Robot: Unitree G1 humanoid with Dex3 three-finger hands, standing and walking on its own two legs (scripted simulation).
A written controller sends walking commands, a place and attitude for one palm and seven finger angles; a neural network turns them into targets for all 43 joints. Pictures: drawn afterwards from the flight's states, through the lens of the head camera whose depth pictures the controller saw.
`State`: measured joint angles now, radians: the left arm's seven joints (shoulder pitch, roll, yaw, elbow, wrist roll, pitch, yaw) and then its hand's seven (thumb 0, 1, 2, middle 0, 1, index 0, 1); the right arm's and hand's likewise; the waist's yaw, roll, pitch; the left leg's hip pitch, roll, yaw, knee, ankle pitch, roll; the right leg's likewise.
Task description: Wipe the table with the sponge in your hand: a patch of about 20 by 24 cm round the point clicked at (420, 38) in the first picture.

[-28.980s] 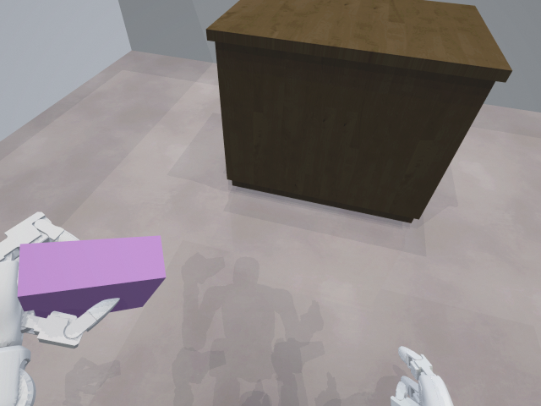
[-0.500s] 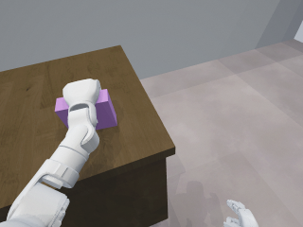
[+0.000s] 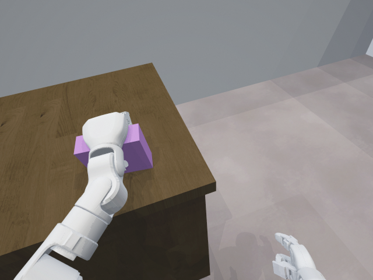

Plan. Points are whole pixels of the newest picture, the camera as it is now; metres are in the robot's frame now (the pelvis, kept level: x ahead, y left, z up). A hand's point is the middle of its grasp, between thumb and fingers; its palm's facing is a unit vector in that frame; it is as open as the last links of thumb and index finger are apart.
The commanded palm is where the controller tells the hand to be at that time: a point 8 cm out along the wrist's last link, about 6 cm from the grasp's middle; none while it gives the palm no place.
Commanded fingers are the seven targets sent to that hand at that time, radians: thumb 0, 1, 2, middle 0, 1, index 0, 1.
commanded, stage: slide back across to the middle lane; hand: left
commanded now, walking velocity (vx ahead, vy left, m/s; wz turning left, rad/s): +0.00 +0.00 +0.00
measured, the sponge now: (120, 158) +0.35 +0.21 +0.09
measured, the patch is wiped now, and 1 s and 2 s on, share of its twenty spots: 1.00 1.00 1.00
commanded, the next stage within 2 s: wipe forward along the middle lane in 0.72 s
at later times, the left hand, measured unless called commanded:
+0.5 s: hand (105, 149) +0.33 +0.22 +0.15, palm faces +0.16 -0.10 -0.98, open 8.9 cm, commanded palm +0.28 +0.24 +0.19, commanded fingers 0.00 0.10 1.30 -1.20 -1.60 -1.20 -1.60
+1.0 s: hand (78, 162) +0.30 +0.27 +0.14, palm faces +0.05 -0.03 -1.00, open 8.9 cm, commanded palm +0.27 +0.27 +0.19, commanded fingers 0.00 0.10 1.30 -1.20 -1.60 -1.20 -1.60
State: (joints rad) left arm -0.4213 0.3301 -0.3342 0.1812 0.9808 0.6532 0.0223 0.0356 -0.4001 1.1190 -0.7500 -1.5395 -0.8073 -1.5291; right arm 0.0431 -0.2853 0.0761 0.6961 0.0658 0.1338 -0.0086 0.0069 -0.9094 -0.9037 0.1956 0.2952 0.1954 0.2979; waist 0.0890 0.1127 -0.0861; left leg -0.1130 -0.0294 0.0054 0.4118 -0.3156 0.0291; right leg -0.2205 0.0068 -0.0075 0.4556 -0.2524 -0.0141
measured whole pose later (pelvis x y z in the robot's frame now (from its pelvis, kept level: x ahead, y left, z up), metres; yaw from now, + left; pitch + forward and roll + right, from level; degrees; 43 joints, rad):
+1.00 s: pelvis -0.02 -0.02 +0.00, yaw +1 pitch -1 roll +0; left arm -0.31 0.52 -0.15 0.11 0.93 0.47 -0.11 -0.02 -0.44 1.11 -0.82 -1.46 -0.87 -1.45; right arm 0.03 -0.28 0.09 0.69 0.04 0.10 -0.08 0.01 -0.91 -0.90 0.20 0.30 0.20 0.30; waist 0.10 0.09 -0.02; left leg -0.09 -0.02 -0.01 0.38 -0.27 0.01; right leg -0.19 0.02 -0.02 0.43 -0.22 -0.03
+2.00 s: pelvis -0.03 -0.01 +0.00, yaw +1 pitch +6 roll +0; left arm -0.83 0.61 -0.08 0.92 1.00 0.15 0.00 0.00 -0.49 1.16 -0.84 -1.42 -0.89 -1.46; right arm 0.21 -0.30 0.04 0.76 0.06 0.08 -0.10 0.00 -0.91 -0.90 0.20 0.30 0.20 0.30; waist 0.00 0.05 -0.05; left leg -0.27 -0.02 -0.01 0.42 -0.26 0.02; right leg -0.35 0.01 -0.02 0.41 -0.17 -0.02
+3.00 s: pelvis +0.00 +0.02 +0.00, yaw -1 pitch +9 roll -1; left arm -0.85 0.77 0.07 1.02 1.03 0.01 -0.01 -0.01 -0.47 1.16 -0.82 -1.45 -0.86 -1.50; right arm 0.28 -0.30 0.02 0.75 0.06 0.12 -0.07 0.00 -0.91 -0.90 0.20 0.30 0.20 0.30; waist -0.03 0.04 -0.07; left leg -0.28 -0.03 0.02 0.42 -0.30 0.05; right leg -0.35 0.01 0.01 0.37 -0.18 0.01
